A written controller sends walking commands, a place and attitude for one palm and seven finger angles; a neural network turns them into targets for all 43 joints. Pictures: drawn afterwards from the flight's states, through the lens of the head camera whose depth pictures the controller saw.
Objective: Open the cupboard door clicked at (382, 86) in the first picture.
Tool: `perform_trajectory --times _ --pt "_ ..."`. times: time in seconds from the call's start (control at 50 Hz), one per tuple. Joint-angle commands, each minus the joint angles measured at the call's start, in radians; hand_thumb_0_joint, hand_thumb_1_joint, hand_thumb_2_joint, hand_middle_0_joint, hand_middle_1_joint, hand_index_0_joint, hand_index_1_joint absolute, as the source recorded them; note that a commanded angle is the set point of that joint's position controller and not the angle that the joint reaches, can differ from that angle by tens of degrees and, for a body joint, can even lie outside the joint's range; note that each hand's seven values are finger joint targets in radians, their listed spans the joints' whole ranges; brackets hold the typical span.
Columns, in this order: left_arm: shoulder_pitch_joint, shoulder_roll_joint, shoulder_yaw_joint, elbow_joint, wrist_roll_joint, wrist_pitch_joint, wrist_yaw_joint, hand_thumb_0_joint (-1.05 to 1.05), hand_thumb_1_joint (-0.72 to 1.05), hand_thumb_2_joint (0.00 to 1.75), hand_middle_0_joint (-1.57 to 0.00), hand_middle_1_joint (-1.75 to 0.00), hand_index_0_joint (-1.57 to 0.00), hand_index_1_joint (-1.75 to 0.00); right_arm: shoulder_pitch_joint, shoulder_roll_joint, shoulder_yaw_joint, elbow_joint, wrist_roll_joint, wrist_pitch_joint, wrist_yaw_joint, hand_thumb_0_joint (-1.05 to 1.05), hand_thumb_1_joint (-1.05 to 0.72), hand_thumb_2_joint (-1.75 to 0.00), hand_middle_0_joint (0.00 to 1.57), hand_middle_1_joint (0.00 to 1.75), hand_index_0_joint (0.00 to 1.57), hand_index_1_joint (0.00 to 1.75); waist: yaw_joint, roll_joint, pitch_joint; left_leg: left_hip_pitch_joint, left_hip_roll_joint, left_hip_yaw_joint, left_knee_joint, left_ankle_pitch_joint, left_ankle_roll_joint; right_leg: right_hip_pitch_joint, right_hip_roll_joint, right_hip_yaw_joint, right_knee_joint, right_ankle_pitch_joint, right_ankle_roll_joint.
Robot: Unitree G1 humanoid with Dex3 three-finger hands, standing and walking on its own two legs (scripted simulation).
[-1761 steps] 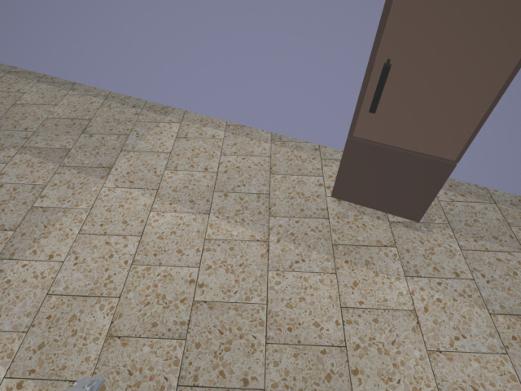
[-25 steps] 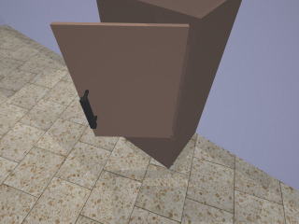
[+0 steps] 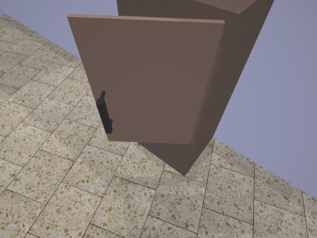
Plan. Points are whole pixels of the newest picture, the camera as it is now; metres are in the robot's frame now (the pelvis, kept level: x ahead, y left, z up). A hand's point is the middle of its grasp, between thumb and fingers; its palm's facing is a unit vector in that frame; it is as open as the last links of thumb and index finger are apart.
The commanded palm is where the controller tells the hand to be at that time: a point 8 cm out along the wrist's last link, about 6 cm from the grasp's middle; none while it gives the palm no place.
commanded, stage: come to a stop and stand still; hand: left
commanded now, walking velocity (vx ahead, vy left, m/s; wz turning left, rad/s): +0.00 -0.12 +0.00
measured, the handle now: (106, 113) +0.54 +0.24 -0.09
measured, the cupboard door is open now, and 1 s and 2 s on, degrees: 36 36 36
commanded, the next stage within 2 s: look again from close up in 1.06 s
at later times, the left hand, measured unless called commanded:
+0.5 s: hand out of the picture +0.03 +0.15 -0.17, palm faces +0.03 -0.98 -0.20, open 7.2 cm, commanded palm none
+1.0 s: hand out of the picture +0.00 +0.16 -0.17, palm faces +0.01 -0.98 -0.21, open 7.3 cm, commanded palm none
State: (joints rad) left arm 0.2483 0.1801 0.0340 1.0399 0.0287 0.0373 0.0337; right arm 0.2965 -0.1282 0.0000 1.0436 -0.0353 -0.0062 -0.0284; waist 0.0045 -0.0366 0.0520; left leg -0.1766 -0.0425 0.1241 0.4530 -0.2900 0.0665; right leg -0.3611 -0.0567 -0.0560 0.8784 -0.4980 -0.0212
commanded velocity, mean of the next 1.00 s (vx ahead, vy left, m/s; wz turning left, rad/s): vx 0.00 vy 0.00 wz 0.00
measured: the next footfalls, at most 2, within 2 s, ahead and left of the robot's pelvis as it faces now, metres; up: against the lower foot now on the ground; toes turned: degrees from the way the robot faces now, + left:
right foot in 0.10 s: +0.04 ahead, -0.11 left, +0.00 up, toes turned -2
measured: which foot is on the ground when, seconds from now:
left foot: down 0.00-1.00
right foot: up 0.00-0.08, down 0.10-1.00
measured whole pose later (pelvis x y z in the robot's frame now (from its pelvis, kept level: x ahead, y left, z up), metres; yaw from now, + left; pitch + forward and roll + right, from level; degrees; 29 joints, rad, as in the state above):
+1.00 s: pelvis +0.00 -0.01 +0.00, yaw +0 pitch -1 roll +0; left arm 0.30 0.14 -0.02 1.10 0.01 -0.02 0.04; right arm 0.30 -0.15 0.02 1.09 -0.02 -0.01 -0.02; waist 0.00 0.02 0.02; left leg -0.16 -0.02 0.09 0.45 -0.28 0.04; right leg -0.21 -0.01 -0.05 0.49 -0.26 -0.02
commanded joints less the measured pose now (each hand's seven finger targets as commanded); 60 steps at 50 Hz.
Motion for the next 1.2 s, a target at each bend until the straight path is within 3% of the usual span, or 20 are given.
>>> perform_trajectory --times 0.0,0.04,0.08,0.1,0.12,0.14,0.16,0.22,0.4,0.58,0.6,0.62,0.64,0.66,0.68,0.74,0.84,0.86,0.94,1.18 --pt "0.026 0.005 -0.011 -0.042 -0.01 -0.031 -0.006 0.0 0.9 0.9 -0.2 -0.3 -0.2 -0.3 0.072 -0.142 -0.027 0.002 0.007 -0.031 -0.015 0.0 -0.9 -0.9 0.2 0.3 0.2 0.3 0.003 0.098 -0.038 0.056 0.284 -0.233 -0.123 0.497 0.126 0.055 0.001 0.003 -0.228 0.095 0.014" --pt "0.077 0.013 -0.011 -0.01 -0.012 -0.045 -0.002 0.0 0.9 0.9 -0.2 -0.3 -0.2 -0.3 0.061 -0.126 -0.025 0.018 0.016 -0.032 -0.017 0.0 -0.9 -0.9 0.2 0.3 0.2 0.3 0.028 0.051 -0.045 0.015 0.242 -0.193 -0.06 0.407 0.064 0.184 -0.005 0.019 -0.444 0.275 0.015" --pt "0.099 0.067 -0.011 0.016 -0.014 -0.063 0.003 0.0 0.9 0.9 -0.2 -0.3 -0.2 -0.3 0.065 -0.078 -0.015 0.029 0.026 -0.038 -0.011 0.0 -0.9 -0.9 0.2 0.3 0.2 0.3 0.015 -0.018 -0.039 -0.072 0.147 -0.131 -0.045 0.187 -0.02 0.272 -0.118 0.16 -0.477 0.55 -0.033" --pt "0.089 0.082 -0.013 0.021 -0.017 -0.064 0.0 0.0 0.9 0.9 -0.2 -0.3 -0.2 -0.3 0.068 -0.072 -0.014 0.038 0.024 -0.036 -0.008 0.0 -0.9 -0.9 0.2 0.3 0.2 0.3 0.001 -0.018 -0.024 -0.046 0.123 -0.116 -0.067 0.112 -0.035 0.227 -0.135 0.159 -0.453 0.586 -0.055" --pt "0.07 0.083 -0.012 0.021 -0.017 -0.067 0.0 0.0 0.9 0.9 -0.2 -0.3 -0.2 -0.3 0.073 -0.068 -0.014 0.054 0.021 -0.028 -0.008 0.0 -0.9 -0.9 0.2 0.3 0.2 0.3 -0.006 -0.077 -0.02 -0.021 0.125 -0.111 -0.067 0.125 -0.041 0.206 -0.111 0.15 -0.45 0.585 -0.057" --pt "0.06 0.073 -0.014 0.023 -0.018 -0.067 0.001 0.0 0.9 0.9 -0.2 -0.3 -0.2 -0.3 0.075 -0.069 -0.014 0.066 0.021 -0.026 -0.009 0.0 -0.9 -0.9 0.2 0.3 0.2 0.3 -0.004 -0.079 -0.009 -0.007 0.132 -0.109 -0.074 0.151 -0.042 0.194 -0.101 0.132 -0.46 0.58 -0.05" --pt "0.052 0.064 -0.018 0.024 -0.017 -0.065 0.003 0.0 0.9 0.9 -0.2 -0.3 -0.2 -0.3 0.075 -0.063 -0.012 0.076 0.021 -0.027 -0.01 0.0 -0.9 -0.9 0.2 0.3 0.2 0.3 -0.005 -0.058 0.019 0.0 0.144 -0.118 -0.092 0.209 -0.039 0.188 -0.084 0.115 -0.453 0.608 -0.044" --pt "0.062 0.059 -0.019 0.028 -0.021 -0.065 0.007 0.0 0.9 0.9 -0.2 -0.3 -0.2 -0.3 0.081 -0.07 -0.008 0.097 0.022 -0.036 -0.015 0.0 -0.9 -0.9 0.2 0.3 0.2 0.3 0.002 0.025 -0.026 0.048 0.162 -0.123 -0.101 0.329 -0.032 0.216 -0.071 0.098 -0.449 0.605 -0.031" --pt "0.075 0.067 -0.022 0.047 -0.021 -0.068 0.008 0.0 0.9 0.9 -0.2 -0.3 -0.2 -0.3 0.066 -0.077 -0.006 0.109 0.021 -0.032 -0.019 0.0 -0.9 -0.9 0.2 0.3 0.2 0.3 0.001 0.048 -0.029 0.079 0.167 -0.123 -0.109 0.347 -0.038 0.23 -0.072 0.097 -0.482 0.635 -0.032" --pt "0.095 0.058 -0.029 0.062 -0.019 -0.068 0.006 0.0 0.9 0.9 -0.2 -0.3 -0.2 -0.3 0.041 -0.084 -0.004 0.107 0.023 -0.027 -0.018 0.0 -0.9 -0.9 0.2 0.3 0.2 0.3 0.003 0.038 0.019 0.069 0.166 -0.123 -0.134 0.256 -0.039 0.202 -0.069 0.105 -0.527 0.556 -0.028" --pt "0.193 0.087 -0.025 0.109 -0.006 -0.089 0.048 0.0 0.9 0.9 -0.2 -0.3 -0.2 -0.3 -0.064 -0.134 -0.012 0.032 0.035 -0.032 -0.005 0.0 -0.9 -0.9 0.2 0.3 0.2 0.3 0.037 0.053 0.043 -0.039 0.163 -0.058 0.12 0.27 -0.069 0.185 -0.133 0.166 -0.493 1.027 0.035" --pt "0.169 0.129 -0.016 0.061 -0.013 -0.097 0.043 0.0 0.9 0.9 -0.2 -0.3 -0.2 -0.3 0.0 -0.068 -0.006 -0.003 0.033 -0.016 -0.001 0.0 -0.9 -0.9 0.2 0.3 0.2 0.3 -0.016 0.015 -0.035 -0.081 0.108 -0.099 0.117 -0.049 -0.06 0.262 -0.178 0.216 -0.49 0.992 -0.006" --pt "0.136 0.111 -0.026 0.047 -0.012 -0.103 0.033 0.0 0.9 0.9 -0.2 -0.3 -0.2 -0.3 0.027 -0.067 -0.008 -0.003 0.033 -0.015 0.002 0.0 -0.9 -0.9 0.2 0.3 0.2 0.3 -0.031 0.001 -0.084 -0.06 0.112 -0.103 0.096 -0.082 -0.063 0.246 -0.169 0.199 -0.498 0.823 -0.059" --pt "0.103 0.102 -0.025 0.034 -0.014 -0.106 0.028 0.0 0.9 0.9 -0.2 -0.3 -0.2 -0.3 0.052 -0.055 -0.007 0.001 0.028 -0.016 0.006 0.0 -0.9 -0.9 0.2 0.3 0.2 0.3 -0.042 0.045 -0.116 -0.007 0.103 -0.098 0.051 -0.005 -0.063 0.242 -0.151 0.173 -0.472 0.81 -0.082" --pt "0.096 0.089 -0.025 0.027 -0.019 -0.105 0.024 0.0 0.9 0.9 -0.2 -0.3 -0.2 -0.3 0.073 -0.068 -0.008 0.004 0.026 -0.019 0.005 0.0 -0.9 -0.9 0.2 0.3 0.2 0.3 -0.046 0.043 -0.114 0.012 0.113 -0.116 0.026 0.059 -0.056 0.217 -0.119 0.157 -0.464 0.683 -0.074" --pt "0.087 0.061 -0.037 0.026 -0.02 -0.082 0.012 0.0 0.9 0.9 -0.2 -0.3 -0.2 -0.3 0.047 -0.09 -0.003 -0.009 0.024 -0.02 0.0 0.0 -0.9 -0.9 0.2 0.3 0.2 0.3 -0.026 0.088 0.018 -0.039 0.147 -0.151 -0.049 0.098 -0.036 0.138 -0.06 0.131 -0.48 0.385 -0.05" --pt "0.095 0.047 -0.041 0.034 -0.02 -0.068 0.004 0.0 0.9 0.9 -0.2 -0.3 -0.2 -0.3 0.046 -0.11 0.001 -0.011 0.02 -0.023 0.001 0.0 -0.9 -0.9 0.2 0.3 0.2 0.3 -0.01 0.022 0.074 -0.085 0.142 -0.175 -0.117 0.005 -0.022 0.117 -0.037 0.13 -0.505 0.202 -0.036" --pt "0.09 0.052 -0.041 0.033 -0.019 -0.067 0.003 0.0 0.9 0.9 -0.2 -0.3 -0.2 -0.3 0.048 -0.106 0.003 -0.006 0.019 -0.024 0.002 0.0 -0.9 -0.9 0.2 0.3 0.2 0.3 -0.009 0.044 0.084 -0.088 0.142 -0.179 -0.132 0.009 -0.02 0.115 -0.035 0.123 -0.501 0.213 -0.035" --pt "0.094 0.051 -0.041 0.035 -0.021 -0.067 0.001 0.0 0.9 0.9 -0.2 -0.3 -0.2 -0.3 0.059 -0.114 0.006 0.007 0.019 -0.026 0.003 0.0 -0.9 -0.9 0.2 0.3 0.2 0.3 -0.006 0.02 0.067 -0.084 0.137 -0.178 -0.142 -0.001 -0.018 0.128 -0.038 0.129 -0.503 0.212 -0.033" --pt "0.089 0.056 -0.037 0.053 -0.023 -0.069 0.004 0.0 0.9 0.9 -0.2 -0.3 -0.2 -0.3 0.073 -0.1 0.008 0.066 0.023 -0.038 -0.004 0.0 -0.9 -0.9 0.2 0.3 0.2 0.3 0.001 0.033 0.015 -0.033 0.147 -0.161 -0.126 0.157 -0.017 0.184 -0.048 0.11 -0.471 0.378 -0.027"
